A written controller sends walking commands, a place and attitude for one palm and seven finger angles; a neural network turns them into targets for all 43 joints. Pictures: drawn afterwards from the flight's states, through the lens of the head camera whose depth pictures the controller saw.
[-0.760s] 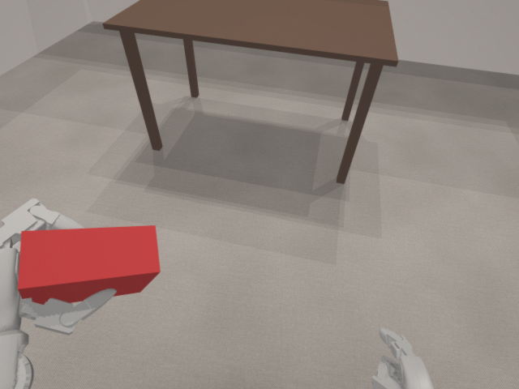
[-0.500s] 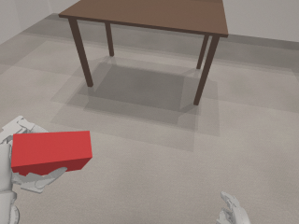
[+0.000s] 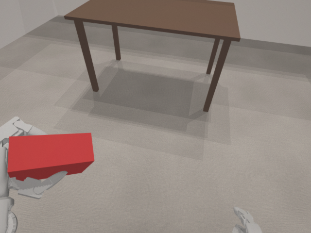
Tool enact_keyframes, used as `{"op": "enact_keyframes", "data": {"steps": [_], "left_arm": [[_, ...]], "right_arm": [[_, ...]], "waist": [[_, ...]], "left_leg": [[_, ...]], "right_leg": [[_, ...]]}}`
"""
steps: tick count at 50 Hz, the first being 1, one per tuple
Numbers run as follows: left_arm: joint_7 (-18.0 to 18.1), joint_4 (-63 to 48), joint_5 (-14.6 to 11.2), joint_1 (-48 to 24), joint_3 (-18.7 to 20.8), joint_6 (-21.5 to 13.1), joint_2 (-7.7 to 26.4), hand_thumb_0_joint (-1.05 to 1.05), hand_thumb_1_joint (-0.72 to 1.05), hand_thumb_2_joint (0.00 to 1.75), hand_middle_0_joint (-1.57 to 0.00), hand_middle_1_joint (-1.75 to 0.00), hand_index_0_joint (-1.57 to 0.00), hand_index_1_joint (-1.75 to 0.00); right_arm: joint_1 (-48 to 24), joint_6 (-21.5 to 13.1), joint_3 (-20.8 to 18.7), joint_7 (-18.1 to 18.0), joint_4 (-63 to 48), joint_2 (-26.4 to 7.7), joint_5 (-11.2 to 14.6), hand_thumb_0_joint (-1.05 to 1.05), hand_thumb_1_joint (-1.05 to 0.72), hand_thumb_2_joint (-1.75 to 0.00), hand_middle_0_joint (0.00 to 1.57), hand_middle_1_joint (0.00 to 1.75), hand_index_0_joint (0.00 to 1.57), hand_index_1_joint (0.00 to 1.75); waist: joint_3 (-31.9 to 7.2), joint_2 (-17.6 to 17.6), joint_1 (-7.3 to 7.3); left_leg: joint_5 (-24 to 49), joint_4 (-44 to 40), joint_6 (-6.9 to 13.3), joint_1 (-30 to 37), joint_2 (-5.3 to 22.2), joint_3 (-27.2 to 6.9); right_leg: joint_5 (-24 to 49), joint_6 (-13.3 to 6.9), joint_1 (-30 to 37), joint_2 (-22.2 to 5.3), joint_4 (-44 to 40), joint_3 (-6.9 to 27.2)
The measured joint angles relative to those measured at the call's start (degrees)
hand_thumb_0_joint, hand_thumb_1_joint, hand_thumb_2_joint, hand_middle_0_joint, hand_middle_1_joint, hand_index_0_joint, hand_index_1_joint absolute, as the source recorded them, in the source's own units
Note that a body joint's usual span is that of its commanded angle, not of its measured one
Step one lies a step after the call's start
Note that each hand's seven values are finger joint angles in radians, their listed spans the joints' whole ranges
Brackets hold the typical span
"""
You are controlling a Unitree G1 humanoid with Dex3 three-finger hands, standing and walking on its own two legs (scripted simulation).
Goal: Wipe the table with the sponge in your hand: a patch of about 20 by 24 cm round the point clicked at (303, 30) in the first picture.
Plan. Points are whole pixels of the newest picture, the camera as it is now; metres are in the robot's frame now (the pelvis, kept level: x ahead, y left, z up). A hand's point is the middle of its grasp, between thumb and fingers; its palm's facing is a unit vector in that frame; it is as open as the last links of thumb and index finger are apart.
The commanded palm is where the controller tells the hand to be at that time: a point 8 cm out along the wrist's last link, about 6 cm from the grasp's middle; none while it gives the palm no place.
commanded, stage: walk to a spot facing it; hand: left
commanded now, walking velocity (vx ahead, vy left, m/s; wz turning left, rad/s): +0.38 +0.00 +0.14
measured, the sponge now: (64, 156) +0.23 +0.20 +0.15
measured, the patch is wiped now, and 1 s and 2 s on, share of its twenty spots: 0.00 0.00 0.00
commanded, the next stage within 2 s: none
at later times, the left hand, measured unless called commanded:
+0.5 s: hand (47, 116) +0.32 +0.26 +0.17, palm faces +0.47 -0.77 -0.42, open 9.8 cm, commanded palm +0.25 +0.29 +0.19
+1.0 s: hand (96, 74) +0.47 +0.19 +0.18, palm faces +0.43 -0.73 -0.52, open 9.8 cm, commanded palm +0.40 +0.23 +0.19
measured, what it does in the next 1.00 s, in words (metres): walks ahead: left foot, then right foot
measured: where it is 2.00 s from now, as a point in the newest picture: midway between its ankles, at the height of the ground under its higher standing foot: (161, 182)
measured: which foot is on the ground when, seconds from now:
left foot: down 0.00-0.14, up 0.16-0.36, down 0.38-0.72, up 0.74-1.00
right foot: down 0.00-0.38, up 0.40-0.70, down 0.72-1.00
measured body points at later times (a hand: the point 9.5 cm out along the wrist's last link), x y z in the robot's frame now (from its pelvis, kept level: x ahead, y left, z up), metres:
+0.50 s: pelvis +0.11 +0.00 +0.00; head +0.13 +0.01 +0.45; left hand +0.29 +0.30 +0.19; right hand +0.30 -0.22 -0.09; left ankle +0.11 +0.12 -0.73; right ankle +0.07 -0.12 -0.66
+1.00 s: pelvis +0.28 -0.07 +0.01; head +0.34 -0.07 +0.46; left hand +0.44 +0.23 +0.20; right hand +0.47 -0.30 -0.10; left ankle +0.31 +0.08 -0.65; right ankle +0.26 -0.13 -0.73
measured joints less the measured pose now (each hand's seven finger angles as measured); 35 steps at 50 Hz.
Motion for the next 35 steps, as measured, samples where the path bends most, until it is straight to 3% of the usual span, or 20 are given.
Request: {"op": "enact_keyframes", "data": {"steps": [4,7,9,12,14,18,20,22,24,26,30,35], "left_arm": [[0.0,0.5,-0.2,0.3,1.8,-1.0,1.0,-0.01,-0.46,0.97,-0.78,-1.32,-0.78,-1.32],[-0.5,2.1,0.0,0.8,1.0,-0.7,0.2,-0.01,-0.46,0.97,-0.78,-1.32,-0.78,-1.32],[-0.8,2.3,0.2,0.2,-0.2,-0.6,-0.1,-0.01,-0.46,0.98,-0.78,-1.32,-0.78,-1.32],[-1.2,2.4,0.6,-0.7,-2.2,-1.5,-1.6,-0.01,-0.46,0.98,-0.78,-1.32,-0.78,-1.32],[-1.3,1.5,0.8,0.0,-2.1,-2.1,-1.5,-0.01,-0.46,0.98,-0.78,-1.32,-0.78,-1.32],[-0.7,-2.1,0.3,0.6,0.1,-2.9,0.7,-0.01,-0.46,0.98,-0.78,-1.32,-0.78,-1.32],[0.1,-3.8,-0.4,0.6,2.1,-3.3,1.8,-0.01,-0.46,0.98,-0.78,-1.32,-0.78,-1.32],[0.7,-3.0,-0.6,-0.1,3.3,-3.3,2.2,-0.01,-0.46,0.98,-0.78,-1.32,-0.78,-1.32],[0.4,-1.5,-0.6,-1.0,3.4,-2.4,2.5,-0.01,-0.46,0.98,-0.78,-1.32,-0.78,-1.32],[0.1,-1.1,-0.5,-1.6,2.8,-1.5,2.2,-0.01,-0.46,0.98,-0.78,-1.32,-0.78,-1.32],[-0.5,-3.1,-0.6,0.0,1.5,-1.3,1.0,-0.01,-0.46,0.98,-0.78,-1.32,-0.78,-1.32],[-1.3,-3.1,-0.8,1.4,1.9,-1.9,2.4,-0.01,-0.46,0.98,-0.78,-1.32,-0.78,-1.32]], "right_arm": [[0.3,-0.1,-0.1,0.4,0.9,1.3,0.0,0.02,-0.91,-0.9,0.21,0.3,0.21,0.3],[1.4,0.2,0.1,0.9,1.0,1.5,0.0,0.02,-0.91,-0.9,0.21,0.3,0.21,0.3],[1.9,0.4,0.0,1.4,1.7,1.6,0.3,0.02,-0.91,-0.9,0.21,0.3,0.21,0.3],[1.8,0.8,0.0,1.6,3.6,0.6,0.3,0.02,-0.91,-0.9,0.21,0.3,0.21,0.3],[1.3,1.4,0.1,1.6,3.8,0.1,0.2,0.02,-0.91,-0.9,0.21,0.3,0.21,0.3],[0.5,1.0,-0.5,1.0,1.7,-0.6,0.1,0.02,-0.91,-0.9,0.21,0.3,0.21,0.3],[-1.1,0.4,-1.2,0.5,0.5,-0.6,0.2,0.02,-0.91,-0.9,0.21,0.3,0.21,0.3],[-3.5,0.3,-1.5,0.5,0.2,0.4,0.4,0.02,-0.91,-0.9,0.2,0.3,0.2,0.3],[-4.8,-0.2,-1.3,0.9,0.1,1.7,0.4,0.02,-0.91,-0.9,0.2,0.3,0.2,0.3],[-5.1,-0.7,-0.8,1.5,-0.2,2.9,0.8,0.02,-0.91,-0.9,0.2,0.3,0.2,0.3],[-4.2,-1.8,0.5,2.2,-1.2,4.5,0.9,0.01,-0.91,-0.9,0.21,0.3,0.21,0.3],[-2.2,-1.7,1.0,1.9,-1.4,4.8,0.7,0.01,-0.9,-0.9,0.21,0.3,0.21,0.3]], "waist": [[-0.3,-0.2,-0.24],[-1.2,1.8,-0.45],[-1.3,1.2,-0.28],[-0.6,0.0,0.6],[-0.2,-1.0,1.02],[1.7,-2.6,1.18],[3.1,-3.7,1.69],[4.2,-4.0,1.91],[3.9,-3.1,1.33],[3.4,-2.2,1.15],[3.0,-0.9,1.39],[3.4,0.9,1.65]], "left_leg": [[-2.6,2.7,-1.1,0.2,0.0,-0.2],[-5.2,4.7,-1.0,-0.1,1.0,-1.4],[-9.8,11.3,-0.7,-2.6,0.8,-0.2],[-10.2,22.0,-1.1,-6.7,1.0,2.4],[-9.3,19.0,-1.0,-6.8,2.1,4.5],[-3.4,2.3,-0.7,-1.8,3.1,7.8],[0.3,-0.3,-0.4,0.2,2.5,9.4],[-2.0,1.9,-0.7,1.0,2.8,10.5],[-3.3,1.2,-1.0,2.2,3.5,10.1],[-3.2,-1.0,-1.3,3.9,4.2,9.7],[-2.9,-5.3,-2.9,7.6,5.6,9.6],[-7.0,-3.1,-4.9,10.1,7.3,8.4]], "right_leg": [[-4.5,0.4,-0.2,0.0,3.9,-0.3],[0.2,0.0,1.6,0.6,1.3,-2.4],[3.3,-0.5,2.1,-0.3,1.0,-3.3],[1.7,-0.4,4.4,-1.7,-0.6,-4.3],[1.6,0.1,5.5,-2.4,-2.2,-4.2],[-0.6,1.3,7.1,-3.8,-1.4,-4.8],[-3.5,1.4,5.0,-5.0,5.4,-3.4],[-7.5,1.3,0.2,-4.3,18.1,-0.8],[-8.2,1.6,-4.6,-3.3,27.6,-0.8],[-6.5,2.0,-8.5,-3.5,30.3,-1.8],[-0.7,2.6,-11.2,-5.1,20.6,-4.4],[5.3,2.8,-5.8,-4.2,3.0,-8.3]]}}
